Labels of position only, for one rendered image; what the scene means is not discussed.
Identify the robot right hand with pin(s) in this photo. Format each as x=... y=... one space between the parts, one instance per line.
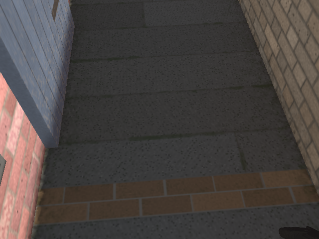
x=298 y=233

